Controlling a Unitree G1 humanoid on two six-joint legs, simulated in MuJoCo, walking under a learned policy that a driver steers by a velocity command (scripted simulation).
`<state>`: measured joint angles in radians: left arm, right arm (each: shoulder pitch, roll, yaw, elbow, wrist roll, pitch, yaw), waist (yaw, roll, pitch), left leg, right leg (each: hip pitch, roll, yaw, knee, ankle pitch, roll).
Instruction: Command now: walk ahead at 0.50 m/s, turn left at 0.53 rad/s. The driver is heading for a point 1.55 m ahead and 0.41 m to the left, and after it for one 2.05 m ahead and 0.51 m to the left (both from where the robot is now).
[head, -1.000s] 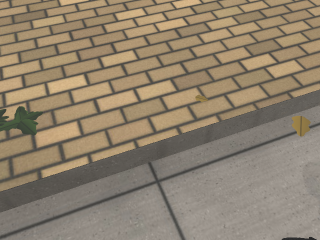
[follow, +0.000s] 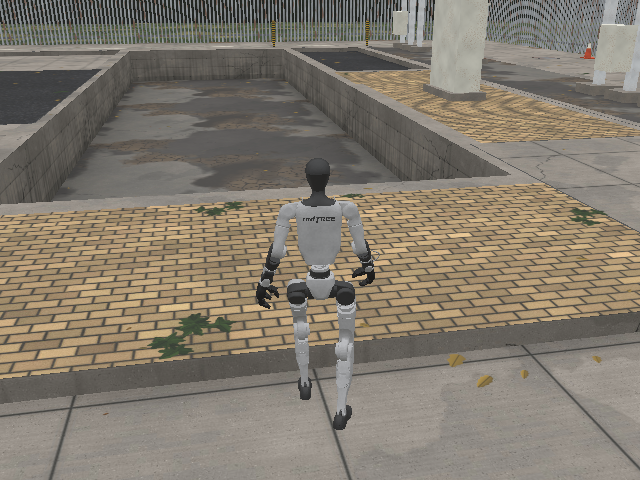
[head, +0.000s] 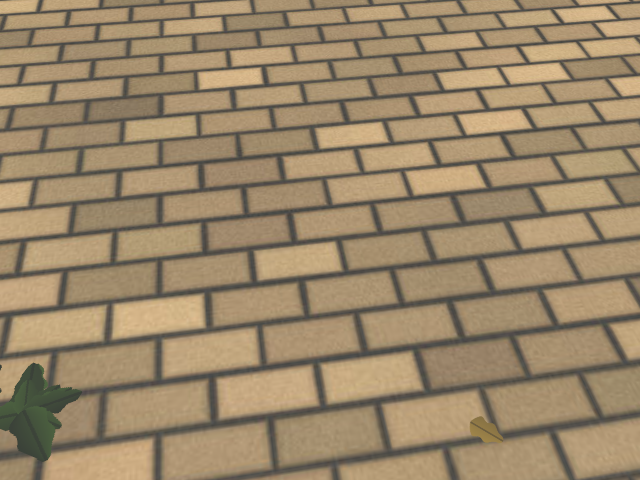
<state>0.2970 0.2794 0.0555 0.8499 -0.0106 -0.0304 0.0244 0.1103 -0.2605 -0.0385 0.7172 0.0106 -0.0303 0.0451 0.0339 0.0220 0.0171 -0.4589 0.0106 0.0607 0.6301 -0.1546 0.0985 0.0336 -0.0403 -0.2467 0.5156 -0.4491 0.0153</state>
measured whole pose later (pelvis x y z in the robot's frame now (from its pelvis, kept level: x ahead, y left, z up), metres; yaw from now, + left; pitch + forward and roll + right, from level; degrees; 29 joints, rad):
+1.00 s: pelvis +0.53 +0.11 +0.16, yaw +30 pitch +2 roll -1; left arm 0.43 0.24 0.05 0.90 -0.03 -0.07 0.01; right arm 0.06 -0.20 -0.01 0.65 0.02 -0.03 0.06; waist 0.10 0.02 0.00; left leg -0.53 0.05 0.06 0.59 -0.12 0.07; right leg 0.08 -0.07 -0.25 0.27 -0.35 0.05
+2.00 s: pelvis +1.04 +0.38 +0.17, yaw +29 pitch +2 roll -2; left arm 0.34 0.26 0.05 0.93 -0.02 -0.08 -0.01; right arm 0.07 -0.24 -0.05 0.75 0.01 -0.06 0.01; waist 0.09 0.04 0.00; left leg -0.64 0.10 -0.03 0.59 0.04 0.00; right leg -0.02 0.06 -0.05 0.24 -0.26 -0.04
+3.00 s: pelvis +1.55 +0.55 +0.17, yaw -2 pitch +2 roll +0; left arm 0.34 0.27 0.08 0.78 -0.02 -0.05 0.01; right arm 0.00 -0.27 -0.06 0.75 0.00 -0.10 0.01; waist 0.08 0.04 0.02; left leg -0.62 0.06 -0.10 0.57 0.04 -0.05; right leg -0.12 0.10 0.15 0.36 -0.27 -0.08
